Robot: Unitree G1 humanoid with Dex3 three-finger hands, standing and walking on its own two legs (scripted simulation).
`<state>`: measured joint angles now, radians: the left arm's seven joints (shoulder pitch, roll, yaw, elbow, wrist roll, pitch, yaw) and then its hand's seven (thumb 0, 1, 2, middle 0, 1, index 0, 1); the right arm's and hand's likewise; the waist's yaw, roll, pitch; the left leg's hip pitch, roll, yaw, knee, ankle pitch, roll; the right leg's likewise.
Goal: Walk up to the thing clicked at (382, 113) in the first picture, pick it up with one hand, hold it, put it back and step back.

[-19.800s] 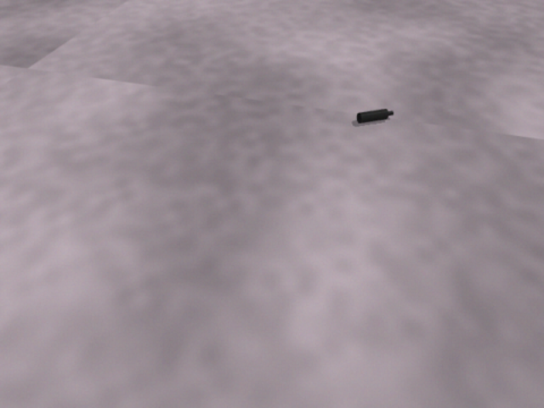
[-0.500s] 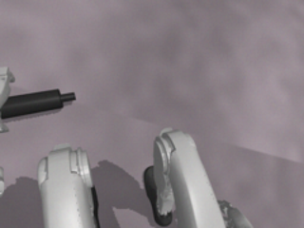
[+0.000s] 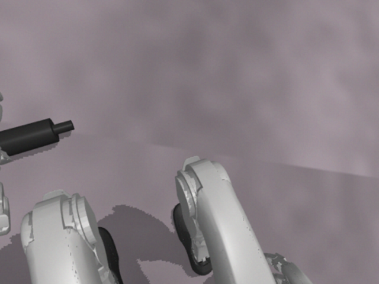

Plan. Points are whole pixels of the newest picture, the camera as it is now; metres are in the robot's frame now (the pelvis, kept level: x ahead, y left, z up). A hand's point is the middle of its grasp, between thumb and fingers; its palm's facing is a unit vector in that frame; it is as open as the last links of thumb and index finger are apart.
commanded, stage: rest palm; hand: left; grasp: from above
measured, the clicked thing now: (24, 138) +0.47 +0.28 -0.29
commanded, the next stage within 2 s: close in 1.52 s
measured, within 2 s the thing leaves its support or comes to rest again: neither
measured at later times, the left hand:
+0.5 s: hand (12, 145) +0.45 +0.29 -0.23, palm faces -0.45 -0.10 -0.89, open 14.1 cm
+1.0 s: hand (10, 147) +0.45 +0.31 -0.26, palm faces -0.50 -0.16 -0.85, open 14.1 cm
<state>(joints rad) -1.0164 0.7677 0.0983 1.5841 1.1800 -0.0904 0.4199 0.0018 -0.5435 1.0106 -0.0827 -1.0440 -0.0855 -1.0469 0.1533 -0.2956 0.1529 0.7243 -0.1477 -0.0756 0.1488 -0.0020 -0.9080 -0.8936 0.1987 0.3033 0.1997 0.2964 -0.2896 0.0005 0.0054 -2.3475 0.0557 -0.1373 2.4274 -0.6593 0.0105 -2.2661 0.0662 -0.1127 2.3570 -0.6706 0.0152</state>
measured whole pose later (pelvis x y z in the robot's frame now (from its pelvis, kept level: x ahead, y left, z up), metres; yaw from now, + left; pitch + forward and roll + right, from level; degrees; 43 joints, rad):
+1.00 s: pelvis +0.01 +0.01 -0.02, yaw -4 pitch +29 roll -12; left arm -1.00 0.95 0.15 1.71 1.24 -0.24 0.56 0.00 -0.51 0.98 -0.08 -0.99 -0.08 -1.00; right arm 0.11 -0.30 0.27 0.70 -0.25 -0.18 0.23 0.00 -0.90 -0.90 0.20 0.30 0.20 0.30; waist -0.34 -0.12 0.14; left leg -2.35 0.05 -0.23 2.53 -0.72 0.00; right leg -2.23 0.08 -0.19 2.40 -0.71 0.02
